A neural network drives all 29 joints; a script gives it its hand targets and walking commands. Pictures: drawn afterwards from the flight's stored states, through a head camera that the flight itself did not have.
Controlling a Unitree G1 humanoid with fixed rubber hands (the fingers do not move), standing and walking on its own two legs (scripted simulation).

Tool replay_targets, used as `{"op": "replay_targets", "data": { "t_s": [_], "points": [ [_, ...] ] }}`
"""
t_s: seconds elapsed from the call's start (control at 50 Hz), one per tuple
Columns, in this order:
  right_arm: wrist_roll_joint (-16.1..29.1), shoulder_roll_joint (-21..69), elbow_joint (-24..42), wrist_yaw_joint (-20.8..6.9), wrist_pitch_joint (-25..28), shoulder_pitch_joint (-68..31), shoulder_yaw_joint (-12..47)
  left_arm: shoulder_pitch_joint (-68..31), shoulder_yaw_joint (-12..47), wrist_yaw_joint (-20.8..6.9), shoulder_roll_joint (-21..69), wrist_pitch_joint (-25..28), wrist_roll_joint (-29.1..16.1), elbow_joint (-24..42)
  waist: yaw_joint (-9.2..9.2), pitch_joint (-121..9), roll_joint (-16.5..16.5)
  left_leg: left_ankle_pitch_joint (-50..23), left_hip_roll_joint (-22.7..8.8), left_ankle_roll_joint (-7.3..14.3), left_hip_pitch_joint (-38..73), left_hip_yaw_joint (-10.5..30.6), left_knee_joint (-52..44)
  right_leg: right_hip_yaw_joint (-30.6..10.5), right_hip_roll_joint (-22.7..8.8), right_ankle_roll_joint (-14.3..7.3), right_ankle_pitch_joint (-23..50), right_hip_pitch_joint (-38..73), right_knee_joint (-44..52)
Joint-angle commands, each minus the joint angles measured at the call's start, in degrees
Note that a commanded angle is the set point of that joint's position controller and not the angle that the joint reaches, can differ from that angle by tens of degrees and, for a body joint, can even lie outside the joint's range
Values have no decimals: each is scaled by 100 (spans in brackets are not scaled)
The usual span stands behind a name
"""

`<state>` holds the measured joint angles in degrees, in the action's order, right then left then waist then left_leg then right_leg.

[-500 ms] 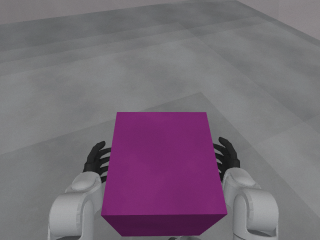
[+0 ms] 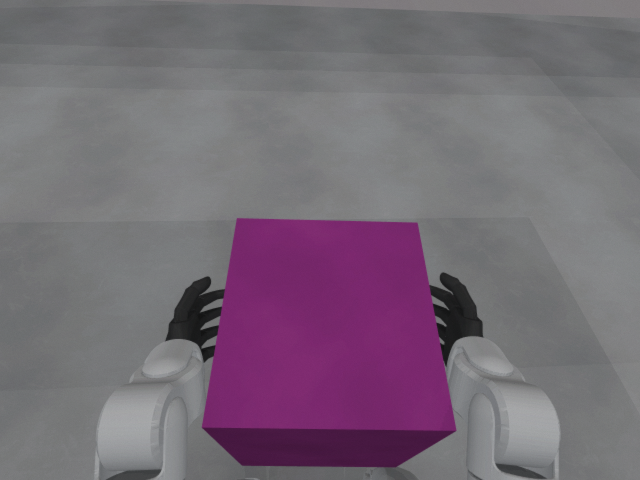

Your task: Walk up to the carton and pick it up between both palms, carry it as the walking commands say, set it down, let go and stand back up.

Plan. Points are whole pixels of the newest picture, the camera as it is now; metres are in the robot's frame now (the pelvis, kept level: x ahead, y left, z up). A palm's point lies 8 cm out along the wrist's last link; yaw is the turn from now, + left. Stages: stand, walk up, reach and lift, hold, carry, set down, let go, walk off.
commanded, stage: carry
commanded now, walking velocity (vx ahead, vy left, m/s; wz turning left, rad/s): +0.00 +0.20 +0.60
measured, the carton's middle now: (323, 353) +0.26 +0.00 +0.02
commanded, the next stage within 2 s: none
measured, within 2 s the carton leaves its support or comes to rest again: neither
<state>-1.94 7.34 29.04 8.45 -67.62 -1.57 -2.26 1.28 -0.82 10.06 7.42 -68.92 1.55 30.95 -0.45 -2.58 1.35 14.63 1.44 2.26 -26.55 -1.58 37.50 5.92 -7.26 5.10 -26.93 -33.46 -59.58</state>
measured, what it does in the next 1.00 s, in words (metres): steps to the left, turning left: right foot, then left foot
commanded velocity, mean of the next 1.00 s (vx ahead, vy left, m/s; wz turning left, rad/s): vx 0.00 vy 0.19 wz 0.58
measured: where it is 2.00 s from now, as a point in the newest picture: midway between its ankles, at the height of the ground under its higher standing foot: outside the picture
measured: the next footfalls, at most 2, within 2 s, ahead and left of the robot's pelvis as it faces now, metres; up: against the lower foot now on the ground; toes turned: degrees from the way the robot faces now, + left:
right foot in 0.10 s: +0.03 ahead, -0.09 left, +0.00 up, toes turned -4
left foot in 0.42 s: -0.02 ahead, +0.26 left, +0.00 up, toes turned +20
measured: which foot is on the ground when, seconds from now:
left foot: down 0.00-0.10, up 0.12-0.40, down 0.42-0.70, up 0.72-0.96, down 0.98-1.00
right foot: up 0.00-0.08, down 0.10-0.42, up 0.44-0.68, down 0.70-1.00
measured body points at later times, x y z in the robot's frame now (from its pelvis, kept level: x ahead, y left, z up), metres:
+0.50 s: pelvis -0.06 +0.13 +0.00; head -0.04 +0.15 +0.45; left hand +0.14 +0.34 +0.07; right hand +0.24 +0.06 +0.08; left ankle -0.06 +0.24 -0.72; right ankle -0.04 -0.05 -0.68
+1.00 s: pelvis -0.15 +0.26 +0.00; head -0.14 +0.27 +0.45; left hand -0.02 +0.52 +0.08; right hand +0.15 +0.28 +0.10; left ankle -0.21 +0.38 -0.73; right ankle -0.06 +0.07 -0.72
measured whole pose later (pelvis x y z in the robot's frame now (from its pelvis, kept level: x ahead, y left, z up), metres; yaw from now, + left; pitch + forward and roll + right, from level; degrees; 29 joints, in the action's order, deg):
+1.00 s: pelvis -0.15 +0.26 +0.00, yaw +36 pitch +3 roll +2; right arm -1.5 7.3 33.1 8.7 -68.7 -3.3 -2.9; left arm 1.2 0.0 10.0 7.4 -67.3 1.4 33.6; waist 1.2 -2.3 2.8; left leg 12.5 -1.4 -1.1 -22.0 -4.8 32.7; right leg 10.5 -18.7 8.7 -18.8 -19.0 -38.1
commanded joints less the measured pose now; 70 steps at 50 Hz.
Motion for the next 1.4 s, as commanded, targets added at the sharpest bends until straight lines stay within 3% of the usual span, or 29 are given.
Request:
{"op": "replay_targets", "data": {
  "t_s": [0.0,0.06,0.08,0.1,0.12,0.16,0.22,0.36,0.38,0.4,0.42,0.46,0.52,0.62,0.66,0.68,0.7,0.72,0.76,0.82,0.94,0.96,1.0,1.02,1.06,1.18,1.28,1.32,1.38],
  "points": [
    [1592,4970,763,-786,102,-2097,3589,-2777,3776,-952,5026,279,-1808,979,75,-1851,-1007,-2415,-1217,829,1262,1373,-1019,-91,251,-111,18,568,636],
    [1554,4868,698,-734,38,-1961,3648,-2487,3525,-952,4924,244,-1690,809,-29,-2038,-794,-2275,-1127,540,717,1424,-865,-98,315,-301,456,2045,2937],
    [1544,4829,699,-716,15,-2033,3619,-2423,3445,-951,4912,219,-1645,716,-136,-2091,-162,-1765,-820,142,-288,1133,-224,-913,-508,-412,885,3166,3975],
    [1444,4793,789,-719,-40,-1991,3687,-2368,3347,-954,4941,229,-1644,573,-127,-1987,2057,763,193,-405,-1623,120,1356,-2849,-2640,-1215,2712,3700,4276],
    [1471,4785,826,-744,-31,-2208,3713,-2379,3287,-952,5032,250,-1672,564,-77,-1690,1809,1674,-219,-495,-1978,204,2608,-3185,-3049,-1730,3102,3269,4235],
    [1709,5013,985,-786,40,-2584,3949,-2614,3302,-1000,5101,355,-1700,830,-78,-1403,567,1134,-403,-506,-1636,539,3070,-1958,-2329,-1409,3123,2920,3921],
    [1784,5168,918,-775,71,-2521,4056,-2647,3267,-1005,4919,413,-1685,937,24,-1314,1113,767,-383,-618,-955,8,2308,-485,-1551,-830,4287,2833,3420],
    [1726,4864,788,-684,-135,-1986,3775,-2198,3363,-824,4600,221,-1552,1036,8,-1713,1497,521,-101,-451,622,-739,-626,245,-1606,-368,4992,3036,2767],
    [1675,4764,643,-692,-175,-1822,3690,-2180,3394,-783,4533,180,-1513,1010,120,-1856,984,-37,-41,-322,1378,-743,-1422,455,-1406,-159,4671,2613,2143],
    [1637,4753,617,-706,-184,-1770,3628,-2261,3444,-762,4492,150,-1499,1052,219,-1734,-16,-1045,-521,-109,2064,38,-1814,471,-1082,40,2402,1512,1185],
    [1554,4638,412,-694,-182,-1618,3494,-2328,3547,-761,4456,66,-1484,1138,220,-1586,-2398,-4272,-1919,726,2702,2263,-1384,743,-13,456,-1358,-509,6],
    [1591,4851,615,-772,-104,-1697,3518,-2353,3697,-836,4806,127,-1618,1031,110,-1848,-1510,-5353,-1708,912,2535,1562,-600,-152,-76,209,-1462,-494,-850],
    [1676,5237,813,-840,129,-1986,3479,-3003,4030,-931,5334,302,-1980,1315,74,-2068,-1308,-3653,-1167,728,2091,996,-784,-257,-10,57,-237,-80,-517],
    [1577,5110,907,-771,219,-1871,3649,-2754,3819,-966,5197,423,-1957,1178,99,-2209,-902,-2603,-1347,883,1424,1729,-1301,-333,262,-249,-57,1084,1224],
    [1552,5009,1035,-734,192,-1919,3730,-2493,3687,-986,5157,407,-1887,1037,-12,-2271,-741,-2127,-1133,542,876,1598,-1300,-349,199,-431,426,2166,2782],
    [1544,4958,1059,-716,172,-1953,3758,-2355,3624,-992,5108,396,-1832,995,-123,-2255,-306,-1842,-776,127,-15,1183,-864,-704,-338,-543,839,3277,3911],
    [1508,4950,1143,-739,98,-1960,3922,-2313,3488,-989,5145,423,-1780,875,-164,-2139,1992,428,135,-386,-1040,292,929,-2742,-2359,-1347,1688,3573,4428],
    [1527,4832,1263,-763,104,-2262,3969,-2198,3407,-989,5183,423,-1734,736,-145,-1770,2047,1500,-63,-454,-1634,141,2380,-3039,-2945,-1903,3230,3400,4323],
    [1760,4932,1317,-788,148,-2560,4139,-2430,3381,-1027,5058,479,-1744,943,-85,-1497,709,1161,-357,-421,-1424,578,2751,-1803,-2302,-1522,4135,3253,3854],
    [1787,5038,1121,-766,130,-2274,4089,-2529,3364,-974,4830,497,-1718,1121,11,-1466,1020,900,-296,-542,-816,9,1752,-381,-1602,-903,5465,3252,3287],
    [1608,4587,803,-672,-117,-1741,3683,-2013,3363,-779,4434,243,-1514,907,34,-1724,1359,279,-13,-402,857,-771,-969,388,-1514,-288,5170,3032,2632],
    [1569,4502,704,-685,-154,-1658,3605,-2047,3392,-749,4358,203,-1484,930,143,-1856,754,-328,-33,-273,1708,-683,-1577,553,-1253,-46,4343,2457,1948],
    [1509,4462,519,-699,-139,-1521,3407,-2395,3623,-742,4342,102,-1523,1146,199,-1667,-2583,-4943,-2007,853,3011,2212,-1191,615,54,482,-1786,-703,-302],
    [1526,4615,546,-734,-125,-1525,3350,-2367,3678,-778,4544,113,-1595,1014,109,-1745,-1751,-5231,-1962,945,2696,1755,-834,-64,-102,306,-1698,-483,-958],
    [1542,4919,667,-762,36,-1835,3354,-2829,3852,-881,4973,206,-1878,1043,116,-1915,-1040,-4043,-1640,799,2388,1192,-804,-396,-50,156,-793,-433,-1198],
    [1501,5017,713,-741,323,-1968,3340,-3112,3916,-958,5192,438,-2057,991,134,-2065,-659,-1661,-1730,715,1924,1504,-1613,-614,176,-109,73,117,-162],
    [1486,4840,728,-699,233,-1952,3488,-2790,3683,-925,4936,389,-1880,767,115,-1990,-613,-998,-1770,340,1500,1647,-2182,-423,386,-367,189,1270,1863],
    [1519,4798,795,-694,187,-1956,3550,-2672,3597,-914,4885,367,-1821,741,77,-2055,-560,-1188,-1654,61,1626,1512,-2207,-242,461,-448,462,1819,2985],
    [1591,4717,899,-733,79,-2206,3745,-2440,3392,-867,4891,356,-1612,483,-1,-1994,46,-1043,-949,-1054,1091,629,-2343,-438,-94,-686,747,2950,3728]
  ]
}}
